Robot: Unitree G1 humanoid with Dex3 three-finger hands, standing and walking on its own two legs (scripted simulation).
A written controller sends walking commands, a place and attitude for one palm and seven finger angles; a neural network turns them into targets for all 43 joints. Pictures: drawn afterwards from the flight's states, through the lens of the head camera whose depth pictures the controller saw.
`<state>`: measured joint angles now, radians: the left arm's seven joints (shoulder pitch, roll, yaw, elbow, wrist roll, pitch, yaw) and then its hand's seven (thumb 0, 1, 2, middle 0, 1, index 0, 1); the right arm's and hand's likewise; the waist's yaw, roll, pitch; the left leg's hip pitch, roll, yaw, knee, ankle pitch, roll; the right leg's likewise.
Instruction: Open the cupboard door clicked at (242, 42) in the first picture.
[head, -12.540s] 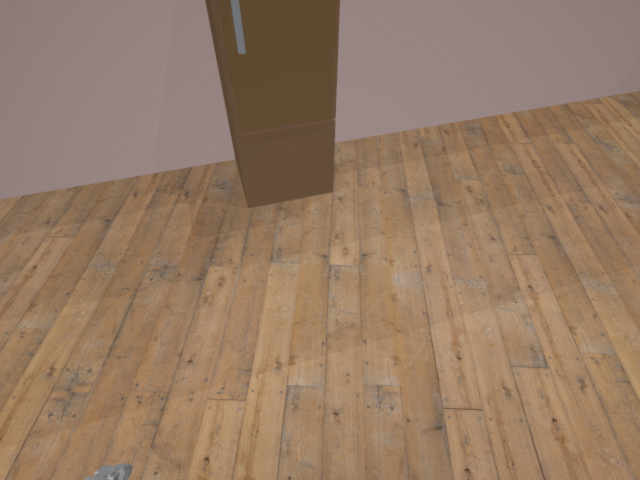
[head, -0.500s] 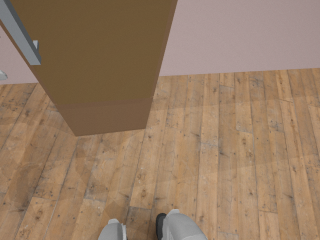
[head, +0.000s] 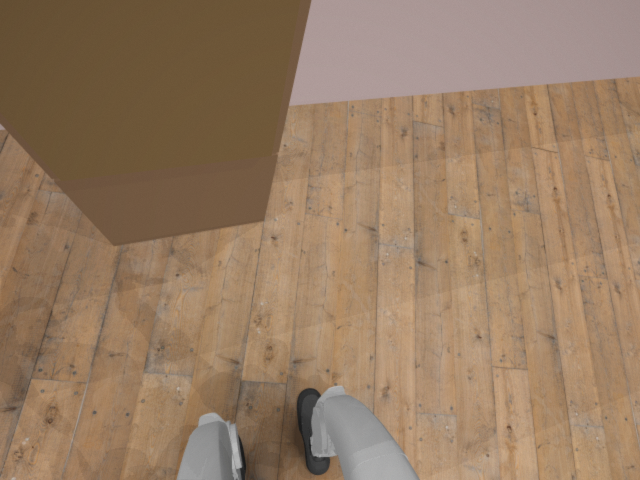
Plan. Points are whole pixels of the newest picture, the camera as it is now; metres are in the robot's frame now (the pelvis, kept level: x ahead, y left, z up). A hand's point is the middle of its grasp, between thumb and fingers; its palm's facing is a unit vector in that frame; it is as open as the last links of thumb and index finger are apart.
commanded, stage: move the hooked fingers beside the handle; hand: left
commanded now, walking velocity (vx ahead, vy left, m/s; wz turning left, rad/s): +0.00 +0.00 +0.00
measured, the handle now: out of the picture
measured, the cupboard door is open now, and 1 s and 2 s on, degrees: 0 0 0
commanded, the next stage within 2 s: slide the fingers in behind the handle in 0.40 s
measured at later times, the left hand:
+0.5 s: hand out of the picture +0.51 +0.34 +0.11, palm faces +0.13 -0.99 +0.00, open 14.0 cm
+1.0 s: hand out of the picture +0.53 +0.30 +0.11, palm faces +0.09 -1.00 -0.01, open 14.0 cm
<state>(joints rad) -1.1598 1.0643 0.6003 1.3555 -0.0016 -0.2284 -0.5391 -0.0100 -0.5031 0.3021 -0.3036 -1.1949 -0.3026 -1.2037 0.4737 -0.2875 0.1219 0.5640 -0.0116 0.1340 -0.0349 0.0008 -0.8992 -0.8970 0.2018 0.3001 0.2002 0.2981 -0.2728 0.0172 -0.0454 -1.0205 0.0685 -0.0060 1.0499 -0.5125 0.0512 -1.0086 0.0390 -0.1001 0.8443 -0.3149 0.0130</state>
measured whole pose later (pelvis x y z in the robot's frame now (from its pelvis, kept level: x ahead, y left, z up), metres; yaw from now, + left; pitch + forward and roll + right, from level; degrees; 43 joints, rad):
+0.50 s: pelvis +0.02 +0.00 +0.01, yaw +1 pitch +24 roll -7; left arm -0.98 0.90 0.59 1.26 -0.07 -0.26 -0.51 -0.01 -0.50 0.30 -0.30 -1.19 -0.30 -1.20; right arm 0.43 -0.29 0.08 0.55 -0.01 0.14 0.00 0.00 -0.90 -0.90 0.20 0.30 0.20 0.30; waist -0.20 0.02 -0.08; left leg -0.88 0.06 -0.01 0.99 -0.52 0.05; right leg -0.88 0.04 -0.10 0.79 -0.33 0.01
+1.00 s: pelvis +0.00 -0.01 +0.01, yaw +1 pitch +25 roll -6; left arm -1.09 0.90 0.53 1.31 -0.05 -0.26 -0.47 -0.01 -0.50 0.30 -0.30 -1.20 -0.30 -1.20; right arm 0.45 -0.29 0.10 0.58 -0.01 0.11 -0.03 0.00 -0.90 -0.90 0.20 0.30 0.20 0.30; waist -0.24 0.02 -0.05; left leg -0.94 0.06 -0.01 1.00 -0.49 0.04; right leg -0.94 0.04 -0.09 0.82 -0.31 0.00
